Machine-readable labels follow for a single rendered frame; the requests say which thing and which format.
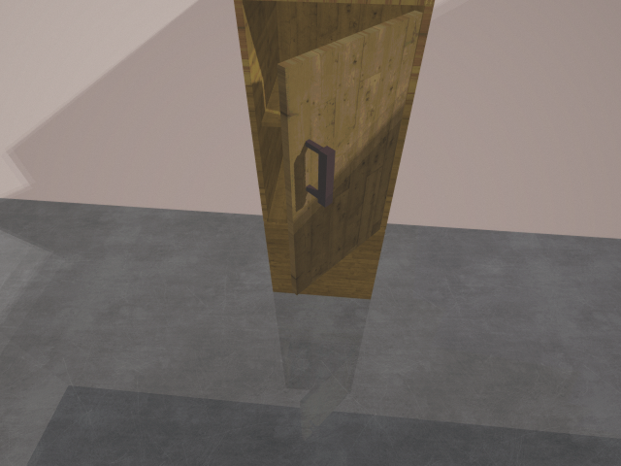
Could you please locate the cupboard door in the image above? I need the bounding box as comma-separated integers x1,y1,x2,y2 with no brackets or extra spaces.
277,11,423,295

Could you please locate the handle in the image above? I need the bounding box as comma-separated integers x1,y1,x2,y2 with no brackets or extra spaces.
306,139,336,208

